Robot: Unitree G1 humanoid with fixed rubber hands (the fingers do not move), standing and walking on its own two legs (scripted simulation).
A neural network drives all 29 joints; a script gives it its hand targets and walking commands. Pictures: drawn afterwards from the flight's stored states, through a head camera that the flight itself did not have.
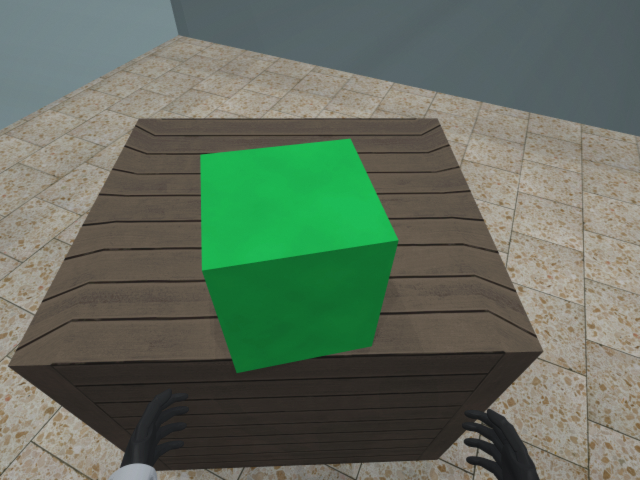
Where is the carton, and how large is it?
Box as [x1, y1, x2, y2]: [200, 139, 398, 372]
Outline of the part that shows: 350,139 200,155 202,271 236,372 370,346 372,343 398,240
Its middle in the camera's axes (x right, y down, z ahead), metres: -0.04 +0.03 +0.56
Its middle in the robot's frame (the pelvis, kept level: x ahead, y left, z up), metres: +0.40 +0.05 +0.04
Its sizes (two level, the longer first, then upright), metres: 0.210 0.200 0.250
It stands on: a pedestal, 0.69 m high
